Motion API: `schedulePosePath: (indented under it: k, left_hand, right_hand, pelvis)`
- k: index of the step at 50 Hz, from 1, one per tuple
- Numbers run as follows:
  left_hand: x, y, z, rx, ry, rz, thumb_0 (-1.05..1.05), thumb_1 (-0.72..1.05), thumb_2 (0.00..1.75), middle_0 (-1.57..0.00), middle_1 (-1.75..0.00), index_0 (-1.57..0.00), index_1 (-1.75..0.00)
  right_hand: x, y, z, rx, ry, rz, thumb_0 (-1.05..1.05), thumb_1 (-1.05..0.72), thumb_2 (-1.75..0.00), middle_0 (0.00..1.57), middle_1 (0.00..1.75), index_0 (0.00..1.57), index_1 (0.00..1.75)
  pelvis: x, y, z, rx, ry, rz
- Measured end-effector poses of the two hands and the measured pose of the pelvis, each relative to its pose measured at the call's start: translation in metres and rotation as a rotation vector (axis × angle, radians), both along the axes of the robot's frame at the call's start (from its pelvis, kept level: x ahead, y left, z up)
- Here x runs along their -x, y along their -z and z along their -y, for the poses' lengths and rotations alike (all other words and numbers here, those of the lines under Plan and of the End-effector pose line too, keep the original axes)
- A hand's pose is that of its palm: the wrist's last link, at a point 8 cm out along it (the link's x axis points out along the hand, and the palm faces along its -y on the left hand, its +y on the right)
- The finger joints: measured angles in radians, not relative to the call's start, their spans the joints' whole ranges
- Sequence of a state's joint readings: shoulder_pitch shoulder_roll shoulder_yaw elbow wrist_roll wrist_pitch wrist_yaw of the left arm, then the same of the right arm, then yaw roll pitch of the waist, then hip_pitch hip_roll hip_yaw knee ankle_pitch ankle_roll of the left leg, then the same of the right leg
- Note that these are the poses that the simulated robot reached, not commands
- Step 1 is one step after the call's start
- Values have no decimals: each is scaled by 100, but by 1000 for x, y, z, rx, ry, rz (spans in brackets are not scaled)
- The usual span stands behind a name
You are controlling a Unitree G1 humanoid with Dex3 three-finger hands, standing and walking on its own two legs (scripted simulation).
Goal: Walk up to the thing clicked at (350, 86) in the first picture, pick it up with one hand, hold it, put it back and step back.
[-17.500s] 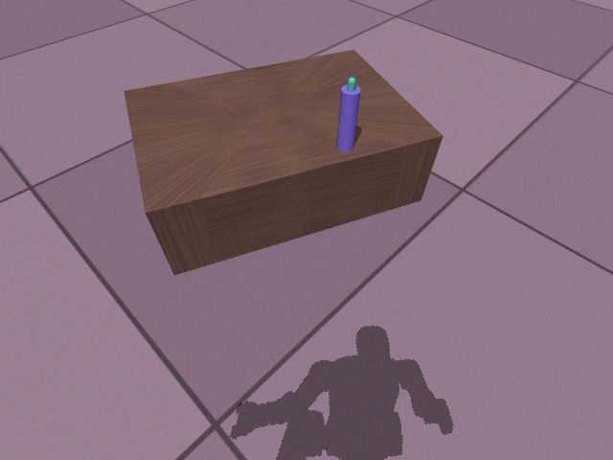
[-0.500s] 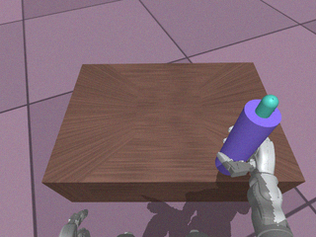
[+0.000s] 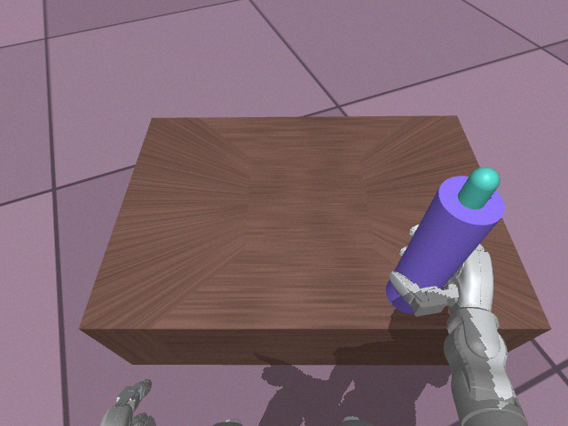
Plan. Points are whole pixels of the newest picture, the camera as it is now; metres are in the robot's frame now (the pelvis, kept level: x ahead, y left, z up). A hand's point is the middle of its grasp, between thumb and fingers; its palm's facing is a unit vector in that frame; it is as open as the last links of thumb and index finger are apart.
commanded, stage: hold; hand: right
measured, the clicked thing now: (438, 247) +0.32 -0.18 +0.08
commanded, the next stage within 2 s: crouch in 1.46 s
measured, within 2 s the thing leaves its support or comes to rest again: neither
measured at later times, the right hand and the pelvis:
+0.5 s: hand (422, 272) +0.32 -0.17 +0.03, palm faces +0.18 +0.98 -0.01, open 9.3 cm; pelvis +0.00 +0.00 +0.00, yaw +0 degrees
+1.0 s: hand (419, 280) +0.31 -0.17 +0.03, palm faces +0.19 +0.98 -0.01, open 9.3 cm; pelvis -0.01 +0.00 +0.00, yaw +0 degrees
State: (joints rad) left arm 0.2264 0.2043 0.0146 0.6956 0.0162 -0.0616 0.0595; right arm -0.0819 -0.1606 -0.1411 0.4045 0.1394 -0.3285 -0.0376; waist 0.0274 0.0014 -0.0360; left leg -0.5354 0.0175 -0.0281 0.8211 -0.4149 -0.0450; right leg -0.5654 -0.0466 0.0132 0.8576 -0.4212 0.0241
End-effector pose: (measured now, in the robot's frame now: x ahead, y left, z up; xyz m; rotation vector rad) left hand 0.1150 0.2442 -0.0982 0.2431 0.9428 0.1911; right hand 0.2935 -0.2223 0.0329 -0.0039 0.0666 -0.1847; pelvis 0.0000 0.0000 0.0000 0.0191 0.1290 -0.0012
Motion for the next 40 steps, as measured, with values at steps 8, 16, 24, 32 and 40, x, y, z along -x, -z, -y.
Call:
schedulePosePath:
  k: [8, 16, 24, 32, 40]
  left_hand:
    - [3, 2, 0, 2, -6, -9, 1, 89, 91, -21, -31, -20, -31]
    - [1, 1, 2, -1, 2, 2, 1, 89, 91, -21, -31, -20, -31]
    - [-4, -2, 5, 1, 11, 26, 1, 89, 91, -21, -32, -20, -31]
    - [-2, 0, 5, 3, 6, 19, 1, 89, 91, -21, -32, -21, -31]
    - [7, 3, 0, 2, -1, -4, 1, 88, 91, -21, -32, -21, -31]
  right_hand:
    - [5, 0, 2, 2, 10, 5, 1, 36, -117, 73, 110, 77, 113]
    - [7, 0, 3, 2, 8, 10, 1, 36, -117, 73, 110, 77, 113]
    - [6, 1, -1, 0, -3, 9, 1, 36, -117, 73, 110, 77, 113]
    - [6, -1, 0, 8, 3, 13, 1, 36, -117, 73, 110, 77, 113]
    - [7, -4, 1, 13, 6, 19, 1, 36, -117, 73, 110, 77, 113]
  pelvis:
    - [1, 1, 0, 0, 0, 1]
    - [1, 1, 1, -1, 3, 1]
    - [2, 1, 2, -2, 1, 2]
    - [4, 1, 2, -2, 0, 2]
    - [5, 1, 0, -1, 1, 4]
